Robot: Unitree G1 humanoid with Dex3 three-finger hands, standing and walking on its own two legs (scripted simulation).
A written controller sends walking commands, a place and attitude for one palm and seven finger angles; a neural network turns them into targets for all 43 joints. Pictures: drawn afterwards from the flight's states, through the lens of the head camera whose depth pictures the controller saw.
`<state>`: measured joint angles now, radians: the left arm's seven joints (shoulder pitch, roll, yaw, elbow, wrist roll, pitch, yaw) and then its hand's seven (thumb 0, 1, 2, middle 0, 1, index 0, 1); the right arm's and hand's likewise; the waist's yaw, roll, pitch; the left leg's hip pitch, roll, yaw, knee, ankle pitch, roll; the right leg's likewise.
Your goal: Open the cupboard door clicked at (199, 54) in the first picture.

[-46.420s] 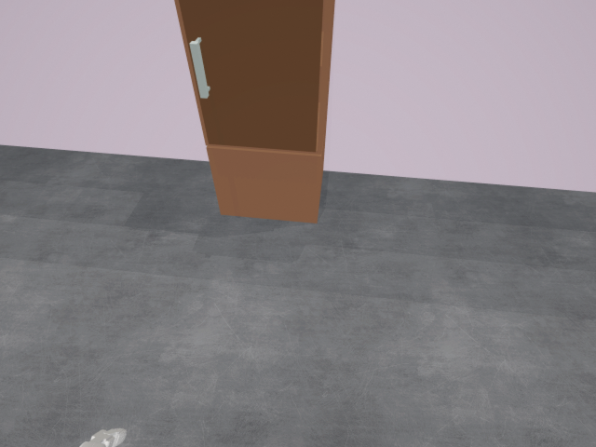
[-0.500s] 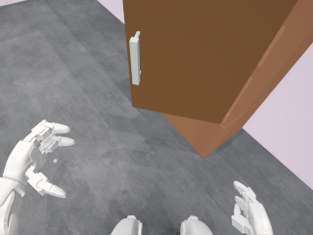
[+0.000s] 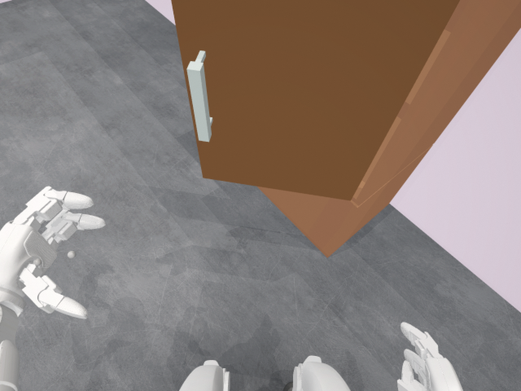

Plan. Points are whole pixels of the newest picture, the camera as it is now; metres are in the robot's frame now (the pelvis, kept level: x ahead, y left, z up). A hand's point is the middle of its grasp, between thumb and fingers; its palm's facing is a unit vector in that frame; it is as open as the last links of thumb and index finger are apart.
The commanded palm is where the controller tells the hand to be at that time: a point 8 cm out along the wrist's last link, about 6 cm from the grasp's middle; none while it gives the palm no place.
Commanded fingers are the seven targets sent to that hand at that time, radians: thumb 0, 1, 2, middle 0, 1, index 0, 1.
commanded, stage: raise the hand with hooked fingers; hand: left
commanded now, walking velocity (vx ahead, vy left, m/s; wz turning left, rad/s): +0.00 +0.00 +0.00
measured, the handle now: (203, 99) +0.63 +0.14 +0.04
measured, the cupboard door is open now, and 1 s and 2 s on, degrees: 41 41 41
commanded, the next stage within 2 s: move the hooked fingers beside the handle in 0.22 s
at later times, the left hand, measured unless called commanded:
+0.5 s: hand (79, 246) +0.30 +0.26 +0.05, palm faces -0.12 -0.99 -0.03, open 14.0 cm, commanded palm +0.29 +0.31 +0.06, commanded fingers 0.00 -0.50 0.30 -0.30 -1.20 -0.30 -1.20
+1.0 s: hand (122, 187) +0.40 +0.24 +0.05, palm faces -0.15 -0.99 -0.02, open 14.0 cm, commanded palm +0.39 +0.29 +0.05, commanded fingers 0.00 -0.50 0.30 -0.30 -1.20 -0.30 -1.20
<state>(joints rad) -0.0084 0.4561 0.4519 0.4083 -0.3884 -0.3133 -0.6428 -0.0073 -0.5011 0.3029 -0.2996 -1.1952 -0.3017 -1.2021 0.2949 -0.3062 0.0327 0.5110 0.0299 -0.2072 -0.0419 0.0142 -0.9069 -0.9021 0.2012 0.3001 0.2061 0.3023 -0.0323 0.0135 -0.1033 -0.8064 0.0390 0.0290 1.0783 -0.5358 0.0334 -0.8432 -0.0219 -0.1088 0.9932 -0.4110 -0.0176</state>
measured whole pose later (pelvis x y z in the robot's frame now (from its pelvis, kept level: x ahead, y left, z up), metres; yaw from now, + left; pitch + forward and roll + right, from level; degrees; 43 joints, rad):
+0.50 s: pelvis -0.01 +0.00 -0.01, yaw +1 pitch +15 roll -3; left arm -0.14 0.45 0.41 0.50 -0.36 -0.32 -0.64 -0.01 -0.50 0.30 -0.30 -1.20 -0.30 -1.20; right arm 0.27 -0.30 0.05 0.53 0.03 -0.21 -0.07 0.01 -0.91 -0.90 0.20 0.30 0.21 0.30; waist -0.02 0.02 -0.10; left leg -0.84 0.03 0.01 1.11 -0.54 0.03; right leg -0.86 -0.03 -0.12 1.02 -0.41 -0.02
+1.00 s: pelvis +0.00 +0.00 -0.01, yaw +0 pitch +19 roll -2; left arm -0.48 0.48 0.38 0.78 -0.26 -0.32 -0.55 -0.01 -0.50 0.30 -0.30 -1.20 -0.30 -1.20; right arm 0.33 -0.30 0.04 0.57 0.03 -0.11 -0.05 0.01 -0.91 -0.90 0.20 0.30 0.21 0.30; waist -0.08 0.02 -0.11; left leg -0.89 0.03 0.04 1.10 -0.53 0.04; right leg -0.93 -0.03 -0.10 1.01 -0.41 -0.01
